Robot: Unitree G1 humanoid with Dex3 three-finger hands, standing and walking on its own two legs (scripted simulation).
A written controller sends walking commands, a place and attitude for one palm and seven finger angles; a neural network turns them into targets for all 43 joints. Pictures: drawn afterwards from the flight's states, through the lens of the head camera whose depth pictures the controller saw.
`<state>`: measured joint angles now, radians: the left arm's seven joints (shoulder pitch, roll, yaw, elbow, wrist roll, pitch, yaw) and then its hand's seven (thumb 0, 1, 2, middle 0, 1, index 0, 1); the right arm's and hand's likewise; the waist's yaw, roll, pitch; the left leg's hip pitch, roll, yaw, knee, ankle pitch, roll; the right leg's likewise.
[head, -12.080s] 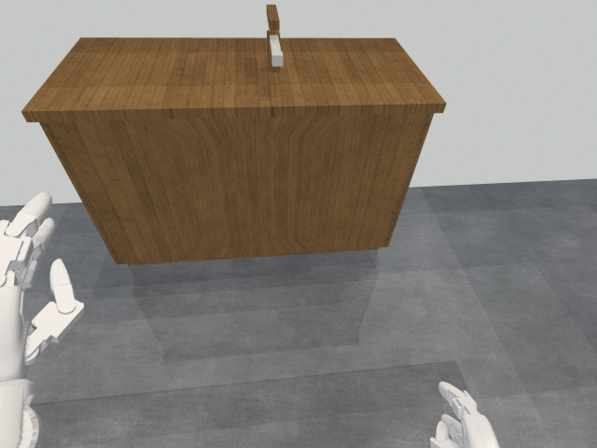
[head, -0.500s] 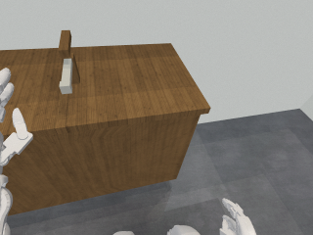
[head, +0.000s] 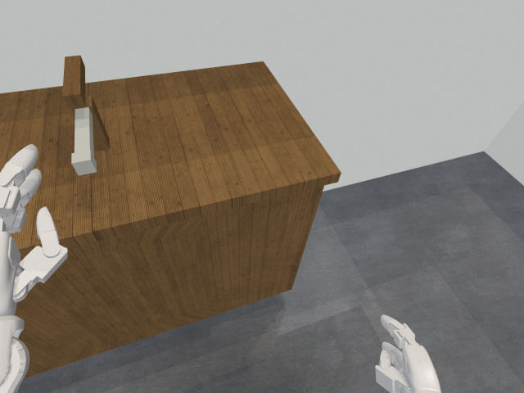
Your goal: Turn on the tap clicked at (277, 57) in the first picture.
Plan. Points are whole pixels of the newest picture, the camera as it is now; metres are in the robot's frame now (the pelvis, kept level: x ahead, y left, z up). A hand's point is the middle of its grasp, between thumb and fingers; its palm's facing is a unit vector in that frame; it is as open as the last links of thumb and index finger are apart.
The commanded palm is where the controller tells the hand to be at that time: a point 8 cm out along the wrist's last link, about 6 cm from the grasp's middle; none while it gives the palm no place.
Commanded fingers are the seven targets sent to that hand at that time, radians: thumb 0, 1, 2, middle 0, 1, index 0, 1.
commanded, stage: come to a stop and stand still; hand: left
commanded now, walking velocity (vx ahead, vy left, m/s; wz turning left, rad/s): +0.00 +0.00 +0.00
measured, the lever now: (84, 162) +0.43 +0.32 +0.09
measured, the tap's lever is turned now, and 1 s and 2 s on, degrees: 0 0 0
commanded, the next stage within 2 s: look again from close up in 0.12 s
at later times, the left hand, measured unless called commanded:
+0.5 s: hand (44, 263) +0.21 +0.25 +0.17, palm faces +0.40 -0.85 -0.34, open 7.4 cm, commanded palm +0.15 +0.28 +0.18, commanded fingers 0.00 0.90 0.90 -0.20 -0.30 -0.20 -0.30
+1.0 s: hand (66, 242) +0.24 +0.24 +0.16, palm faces +0.44 -0.83 -0.34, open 7.4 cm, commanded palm +0.18 +0.27 +0.18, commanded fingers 0.00 0.90 0.90 -0.20 -0.30 -0.20 -0.30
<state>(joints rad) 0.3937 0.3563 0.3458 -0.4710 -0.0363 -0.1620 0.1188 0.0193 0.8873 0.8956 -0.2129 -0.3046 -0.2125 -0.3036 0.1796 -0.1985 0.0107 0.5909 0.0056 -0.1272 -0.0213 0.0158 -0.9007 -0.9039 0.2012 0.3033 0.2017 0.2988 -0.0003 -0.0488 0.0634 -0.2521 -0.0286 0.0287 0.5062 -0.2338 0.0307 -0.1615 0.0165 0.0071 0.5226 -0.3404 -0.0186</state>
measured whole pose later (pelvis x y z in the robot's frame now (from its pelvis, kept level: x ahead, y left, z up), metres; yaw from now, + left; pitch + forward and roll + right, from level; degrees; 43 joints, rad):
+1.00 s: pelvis +0.03 -0.01 -0.01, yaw +1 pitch +0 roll -1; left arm 0.42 0.34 0.33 -0.46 -0.05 -0.16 0.14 0.02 0.89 0.90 -0.21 -0.30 -0.21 -0.30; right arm 0.24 -0.19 0.02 0.61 0.01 -0.08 -0.05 0.02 -0.90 -0.90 0.20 0.30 0.20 0.30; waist 0.03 0.01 -0.01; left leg -0.30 0.01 -0.01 0.64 -0.33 0.01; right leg -0.15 0.06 -0.03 0.53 -0.39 -0.05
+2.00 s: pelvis +0.17 -0.04 +0.00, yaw +3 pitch -1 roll +0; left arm 0.43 0.37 0.36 -0.53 -0.04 -0.16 0.16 0.02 0.89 0.90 -0.21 -0.30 -0.21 -0.30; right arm 0.20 -0.15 0.05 0.59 -0.01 -0.10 -0.05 0.01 -0.90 -0.90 0.20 0.30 0.20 0.30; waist 0.04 -0.05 0.03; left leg -0.23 -0.02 0.07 0.52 -0.28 0.03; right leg -0.26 -0.02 -0.03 0.54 -0.28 -0.01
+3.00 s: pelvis +0.18 -0.02 +0.00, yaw +2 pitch +0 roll -1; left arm 0.32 0.40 0.40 -0.44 -0.05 -0.26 0.11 0.02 0.88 0.90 -0.22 -0.31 -0.22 -0.30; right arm 0.21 -0.15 0.05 0.61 0.00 -0.18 0.00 0.02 -0.90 -0.90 0.21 0.30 0.21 0.30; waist 0.06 -0.07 0.07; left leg -0.22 -0.04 0.06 0.50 -0.29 0.07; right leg -0.23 -0.03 -0.02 0.47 -0.24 0.02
